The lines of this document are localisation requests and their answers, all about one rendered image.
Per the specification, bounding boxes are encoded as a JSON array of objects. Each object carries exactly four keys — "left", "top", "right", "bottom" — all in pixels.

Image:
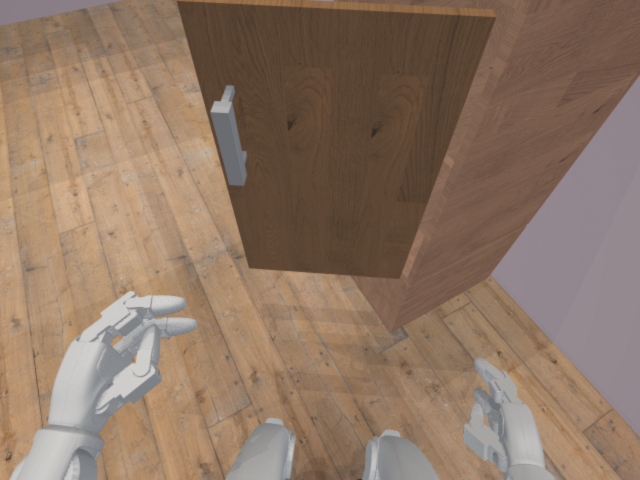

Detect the right robot hand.
[{"left": 464, "top": 357, "right": 546, "bottom": 474}]

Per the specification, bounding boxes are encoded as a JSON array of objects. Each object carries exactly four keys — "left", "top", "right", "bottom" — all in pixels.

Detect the robot left thigh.
[{"left": 225, "top": 423, "right": 296, "bottom": 480}]

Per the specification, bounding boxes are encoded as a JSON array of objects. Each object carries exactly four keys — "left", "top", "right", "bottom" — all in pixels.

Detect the handle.
[{"left": 210, "top": 85, "right": 247, "bottom": 186}]

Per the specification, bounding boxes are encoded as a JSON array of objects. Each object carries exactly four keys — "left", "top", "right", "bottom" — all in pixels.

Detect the robot thigh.
[
  {"left": 225, "top": 423, "right": 296, "bottom": 480},
  {"left": 364, "top": 435, "right": 439, "bottom": 480}
]

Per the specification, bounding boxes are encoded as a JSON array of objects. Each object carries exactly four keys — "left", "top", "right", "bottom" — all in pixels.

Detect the left robot forearm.
[{"left": 9, "top": 425, "right": 104, "bottom": 480}]

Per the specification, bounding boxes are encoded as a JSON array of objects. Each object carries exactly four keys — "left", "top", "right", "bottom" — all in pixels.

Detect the cupboard door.
[{"left": 177, "top": 0, "right": 496, "bottom": 279}]

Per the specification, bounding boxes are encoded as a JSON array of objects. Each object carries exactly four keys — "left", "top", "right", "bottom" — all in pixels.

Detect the left robot hand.
[{"left": 48, "top": 291, "right": 198, "bottom": 434}]

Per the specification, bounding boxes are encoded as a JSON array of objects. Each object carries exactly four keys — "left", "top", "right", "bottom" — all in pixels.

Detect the robot right thigh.
[{"left": 364, "top": 435, "right": 439, "bottom": 480}]

